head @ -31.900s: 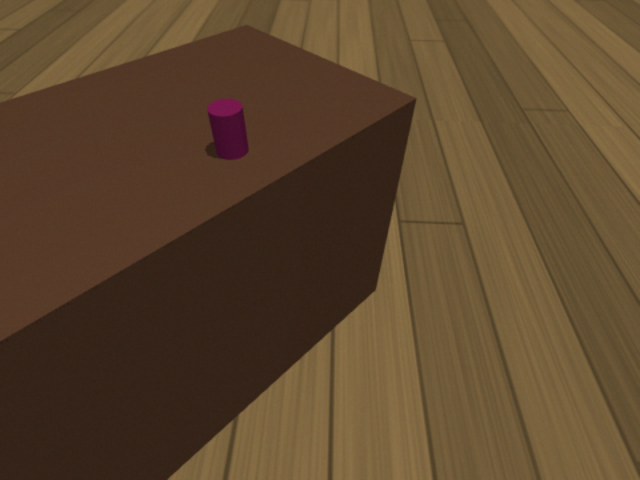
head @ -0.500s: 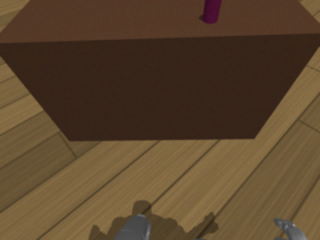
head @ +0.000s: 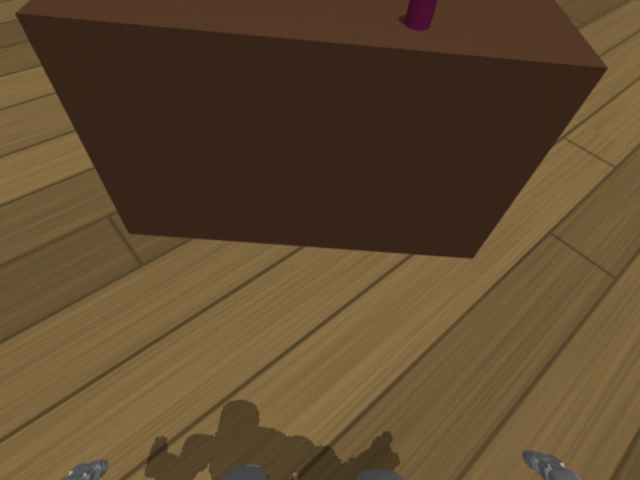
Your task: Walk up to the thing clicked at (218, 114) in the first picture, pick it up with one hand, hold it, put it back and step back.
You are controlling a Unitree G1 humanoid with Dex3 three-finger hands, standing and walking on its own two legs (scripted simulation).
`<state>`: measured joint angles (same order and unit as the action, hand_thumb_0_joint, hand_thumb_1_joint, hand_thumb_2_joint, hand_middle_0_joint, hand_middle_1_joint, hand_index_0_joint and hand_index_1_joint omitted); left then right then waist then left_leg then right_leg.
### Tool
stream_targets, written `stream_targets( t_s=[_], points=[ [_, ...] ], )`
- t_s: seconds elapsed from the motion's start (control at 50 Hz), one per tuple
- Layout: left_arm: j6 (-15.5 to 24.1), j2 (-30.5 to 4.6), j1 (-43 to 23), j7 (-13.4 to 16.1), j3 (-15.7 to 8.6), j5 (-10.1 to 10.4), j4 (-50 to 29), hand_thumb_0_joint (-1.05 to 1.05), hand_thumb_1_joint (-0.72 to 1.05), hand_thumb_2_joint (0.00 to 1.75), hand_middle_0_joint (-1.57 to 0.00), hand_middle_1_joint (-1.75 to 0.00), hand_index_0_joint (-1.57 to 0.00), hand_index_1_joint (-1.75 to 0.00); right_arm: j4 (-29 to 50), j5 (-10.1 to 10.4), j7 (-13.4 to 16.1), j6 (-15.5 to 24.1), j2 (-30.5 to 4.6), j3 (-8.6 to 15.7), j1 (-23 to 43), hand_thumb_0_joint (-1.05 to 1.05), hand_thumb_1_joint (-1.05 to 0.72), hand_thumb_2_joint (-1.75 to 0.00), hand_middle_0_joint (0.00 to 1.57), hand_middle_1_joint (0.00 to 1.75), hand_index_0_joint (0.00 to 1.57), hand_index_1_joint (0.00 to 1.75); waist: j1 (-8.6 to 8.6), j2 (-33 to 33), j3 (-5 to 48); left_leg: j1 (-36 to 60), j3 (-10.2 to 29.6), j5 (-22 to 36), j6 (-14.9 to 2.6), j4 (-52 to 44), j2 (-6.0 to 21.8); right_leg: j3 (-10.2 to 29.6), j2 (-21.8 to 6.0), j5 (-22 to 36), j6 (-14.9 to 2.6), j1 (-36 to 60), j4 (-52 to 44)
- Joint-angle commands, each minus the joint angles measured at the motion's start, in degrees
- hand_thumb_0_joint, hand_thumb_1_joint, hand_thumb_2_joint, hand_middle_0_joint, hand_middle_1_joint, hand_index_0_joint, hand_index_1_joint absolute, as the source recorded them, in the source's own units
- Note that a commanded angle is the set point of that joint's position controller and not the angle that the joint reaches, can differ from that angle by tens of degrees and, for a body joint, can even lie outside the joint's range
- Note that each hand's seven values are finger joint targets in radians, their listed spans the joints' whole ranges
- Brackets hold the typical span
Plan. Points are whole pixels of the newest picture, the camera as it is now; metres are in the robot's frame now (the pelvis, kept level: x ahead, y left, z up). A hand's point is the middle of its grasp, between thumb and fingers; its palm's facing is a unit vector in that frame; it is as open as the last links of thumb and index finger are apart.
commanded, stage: step back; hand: right
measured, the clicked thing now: (422, 4) +1.11 -0.19 +0.08
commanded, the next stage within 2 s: stand in 1.00 s
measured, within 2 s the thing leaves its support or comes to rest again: neither
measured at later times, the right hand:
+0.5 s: hand out of the picture +0.00 -0.26 -0.15, palm faces -0.06 +0.93 -0.36, open 7.4 cm
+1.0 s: hand out of the picture +0.08 -0.28 -0.17, palm faces -0.10 +0.93 -0.36, open 7.4 cm
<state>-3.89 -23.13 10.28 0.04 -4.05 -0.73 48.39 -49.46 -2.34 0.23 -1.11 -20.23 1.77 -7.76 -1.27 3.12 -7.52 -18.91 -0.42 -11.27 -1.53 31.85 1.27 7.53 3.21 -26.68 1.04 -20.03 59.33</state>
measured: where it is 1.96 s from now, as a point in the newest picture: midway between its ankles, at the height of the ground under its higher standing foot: outside the picture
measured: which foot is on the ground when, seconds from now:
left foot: down 0.00-0.14, up 0.16-0.38, down 0.40-1.00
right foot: up 0.00-0.06, down 0.08-0.46, up 0.48-0.72, down 0.74-1.00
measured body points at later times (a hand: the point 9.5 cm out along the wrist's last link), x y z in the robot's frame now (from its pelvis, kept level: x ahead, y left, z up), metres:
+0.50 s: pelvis -0.05 +0.00 +0.00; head -0.03 +0.00 +0.44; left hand -0.01 +0.33 -0.13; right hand +0.01 -0.31 -0.13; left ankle -0.02 +0.11 -0.73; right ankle -0.08 -0.14 -0.71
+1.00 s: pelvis +0.00 -0.03 -0.01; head +0.03 -0.03 +0.44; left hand +0.09 +0.28 -0.12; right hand +0.09 -0.33 -0.14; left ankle -0.02 +0.10 -0.73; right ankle +0.04 -0.15 -0.73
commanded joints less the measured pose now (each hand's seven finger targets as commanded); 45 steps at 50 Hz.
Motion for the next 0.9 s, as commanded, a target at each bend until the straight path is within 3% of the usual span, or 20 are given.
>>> stream_targets(
  t_s=[0.0,0.06,0.08,0.1,0.12,0.16,0.22,0.32,0.38,0.4,0.42,0.44,0.48,0.54,0.68,0.72,0.74,0.76,0.78,0.88],
  points=[
    [3.64,-9.61,1.83,0.01,-1.96,-0.56,-1.33,0.0,0.9,0.9,-0.2,-0.3,-0.2,-0.3,3.57,-0.41,0.15,0.45,-16.02,5.04,-0.38,0.0,-0.9,-0.9,0.2,0.3,0.2,0.3,3.0,-17.38,11.68,12.2,12.55,-19.58,-10.11,-11.37,11.26,-6.0,-2.25,-6.25,-0.05,2.04,-24.04],
    [4.94,-9.38,8.56,0.36,-2.96,-1.35,4.76,0.0,0.9,0.9,-0.2,-0.3,-0.2,-0.3,3.17,-0.48,-0.29,-0.93,-16.14,5.14,0.63,0.0,-0.9,-0.9,0.2,0.3,0.2,0.3,-0.49,-12.91,9.54,0.92,7.95,-22.35,-6.55,-5.7,8.06,-8.48,-0.12,4.25,-3.21,15.66,-42.21],
    [5.28,-11.65,9.33,0.48,-3.82,-1.96,5.49,0.0,0.9,0.9,-0.2,-0.3,-0.2,-0.3,3.66,-0.15,-0.31,-0.85,-12.82,4.17,0.37,0.0,-0.9,-0.9,0.2,0.3,0.2,0.3,-0.73,-6.34,8.61,-7.33,5.87,-21.54,-3.38,2.11,5.48,0.58,-4.19,1.06,-4.96,19.62,-42.32],
    [5.52,-14.33,8.31,0.64,-4.41,-2.9,4.36,0.0,0.9,0.9,-0.2,-0.3,-0.2,-0.3,4.9,0.43,-0.39,-0.45,-9.05,2.93,1.37,0.0,-0.9,-0.9,0.2,0.3,0.2,0.3,-1.24,5.43,5.73,-18.68,1.78,-21.46,1.13,11.78,-1.79,18.88,-15.32,-13.18,-8.4,18.46,-46.63],
    [5.24,-19.98,2.96,0.79,-5.23,-3.16,1.99,0.0,0.9,0.9,-0.2,-0.3,-0.2,-0.3,4.81,0.2,0.36,-0.18,-12.32,3.99,5.69,0.0,-0.9,-0.9,0.2,0.3,0.2,0.3,-3.75,6.83,-0.08,-13.16,8.81,-20.58,2.33,16.04,-1.31,28.48,-25.48,-29.35,-14.53,-2.13,-50.92],
    [6.03,-15.5,-6.78,0.74,-3.91,-2.48,-0.27,0.0,0.9,0.9,-0.2,-0.3,-0.2,-0.3,1.98,1.17,-0.4,0.37,-15.02,5.0,2.55,0.0,-0.9,-0.9,0.2,0.3,0.2,0.3,1.43,2.13,-6.08,-3.33,10.94,-12.78,2.23,21.23,0.85,20.26,-22.61,-23.93,-13.06,-12.25,-49.58],
    [6.67,-12.19,-0.82,0.71,-3.48,-1.67,2.44,0.0,0.9,0.9,-0.2,-0.3,-0.2,-0.3,0.05,1.18,-0.48,1.46,-11.08,3.33,-1.11,0.0,-0.9,-0.9,0.2,0.3,0.2,0.3,0.74,4.02,0.92,-10.7,7.27,-9.37,2.39,16.95,-3.12,4.65,-13.63,9.25,-8.97,9.71,-42.54],
    [5.84,-15.1,1.79,-0.18,-4.49,-2.1,1.76,0.0,0.9,0.9,-0.2,-0.3,-0.2,-0.3,0.16,0.35,-1.19,2.47,-13.05,4.11,0.49,0.0,-0.9,-0.9,0.2,0.3,0.2,0.3,-2.62,9.62,0.35,-6.45,1.05,-14.13,3.03,6.38,-1.18,5.66,-16.81,-5.74,-10.69,8.92,-43.2],
    [5.06,-13.64,-0.15,-0.39,-3.27,-1.4,0.99,0.0,0.9,0.9,-0.2,-0.3,-0.2,-0.3,-2.54,0.47,-0.97,3.56,-12.21,4.68,-4.73,0.0,-0.9,-0.9,0.2,0.3,0.2,0.3,0.47,5.62,3.37,6.28,-1.23,-6.54,1.2,-6.62,-3.05,0.65,-15.47,5.59,-9.46,5.39,-34.82],
    [4.99,-11.1,0.61,-0.44,-2.23,-1.49,0.91,0.0,0.9,0.9,-0.2,-0.3,-0.2,-0.3,-3.72,0.25,-0.58,3.98,-12.81,5.27,-7.67,0.0,-0.9,-0.9,0.2,0.3,0.2,0.3,1.69,1.47,6.05,13.13,0.58,-5.88,0.44,-8.41,-3.09,-1.97,-13.8,10.48,-8.08,2.86,-27.61],
    [5.02,-7.89,1.76,-0.56,-1.37,-1.04,0.61,0.0,0.9,0.9,-0.2,-0.3,-0.2,-0.3,-4.2,-0.12,-0.3,4.44,-15.07,6.23,-10.41,0.0,-0.9,-0.9,0.2,0.3,0.2,0.3,2.82,-6.87,9.6,20.54,11.53,-10.48,-2.02,-12.99,4.19,-6.26,-9.63,12.63,-6.09,-2.73,-15.53],
    [5.0,-5.88,-1.41,-0.72,-0.85,-0.21,-0.31,0.0,0.9,0.9,-0.2,-0.3,-0.2,-0.3,-3.96,-0.31,-0.2,4.68,-20.41,7.24,-12.11,0.0,-0.9,-0.9,0.2,0.3,0.2,0.3,4.01,-16.15,8.15,20.41,33.15,-18.46,-8.07,-18.25,16.23,-11.57,-2.0,-2.72,-3.44,-14.01,-6.43],
    [4.97,-12.89,-2.4,-0.13,-2.73,-0.59,0.45,0.0,0.9,0.9,-0.2,-0.3,-0.2,-0.3,-3.26,0.23,-0.32,4.31,-21.51,7.61,-10.96,0.0,-0.9,-0.9,0.2,0.3,0.2,0.3,3.58,-9.96,2.94,11.46,35.72,-24.67,-14.71,-19.18,19.15,-2.61,-5.74,-7.36,-4.14,-11.91,-2.06],
    [5.26,-11.23,1.74,-0.67,-2.34,-0.49,1.94,0.0,0.9,0.9,-0.2,-0.3,-0.2,-0.3,-1.46,0.54,0.04,5.0,-15.9,5.66,-6.45,0.0,-0.9,-0.9,0.2,0.3,0.2,0.3,0.52,-8.49,2.72,10.97,20.79,-11.61,-9.65,-16.79,12.85,-3.54,-7.64,0.54,-3.54,-11.28,-5.15],
    [5.94,-8.21,0.87,-0.24,-2.2,-0.08,4.43,0.0,0.9,0.9,-0.2,-0.3,-0.2,-0.3,-1.08,0.87,0.08,3.36,-14.05,4.0,-2.6,0.0,-0.9,-0.9,0.2,0.3,0.2,0.3,0.0,-13.25,7.1,0.75,8.52,7.16,-6.65,-6.82,8.47,-10.88,-3.63,11.91,-1.58,9.65,-28.14],
    [6.21,-9.0,3.24,0.57,-2.48,-0.36,6.25,0.0,0.9,0.9,-0.2,-0.3,-0.2,-0.3,-0.68,1.84,0.26,2.45,-11.23,2.65,-0.47,0.0,-0.9,-0.9,0.2,0.3,0.2,0.3,-2.48,-9.64,8.86,-4.44,6.34,3.19,-3.14,0.17,5.56,-9.5,-3.62,19.21,-2.17,18.17,-33.86],
    [6.48,-11.76,3.22,0.93,-3.21,-0.99,6.22,0.0,0.9,0.9,-0.2,-0.3,-0.2,-0.3,-0.46,2.18,0.41,2.3,-8.63,1.72,-1.51,0.0,-0.9,-0.9,0.2,0.3,0.2,0.3,-2.57,-2.2,9.83,-8.72,5.76,-3.91,-1.14,5.45,2.02,-0.51,-10.0,17.23,-3.28,20.57,-35.82],
    [6.71,-15.02,0.87,1.1,-3.56,-1.38,5.19,0.0,0.9,0.9,-0.2,-0.3,-0.2,-0.3,-0.7,2.26,0.71,1.97,-7.13,1.11,-3.64,0.0,-0.9,-0.9,0.2,0.3,0.2,0.3,-1.08,5.66,9.25,-9.3,5.58,-14.58,0.76,11.1,-2.97,14.55,-20.24,7.43,-7.17,15.08,-43.68],
    [6.55,-16.62,-5.48,0.82,-3.43,-1.21,3.62,0.0,0.9,0.9,-0.2,-0.3,-0.2,-0.3,-3.09,1.93,1.07,1.17,-10.66,2.38,-5.44,0.0,-0.9,-0.9,0.2,0.3,0.2,0.3,-0.03,4.06,8.56,-1.72,5.63,-22.01,1.17,16.99,-1.39,18.56,-26.1,-4.01,-13.26,3.98,-45.66],
    [6.38,-13.07,-8.59,0.61,-2.59,-1.15,4.07,0.0,0.9,0.9,-0.2,-0.3,-0.2,-0.3,-6.95,1.6,0.63,1.7,-11.72,2.56,-6.7,0.0,-0.9,-0.9,0.2,0.3,0.2,0.3,0.72,6.06,6.34,-0.6,3.24,-16.07,1.06,10.01,-0.21,6.4,-19.39,8.46,-10.66,4.27,-39.27]
  ],
)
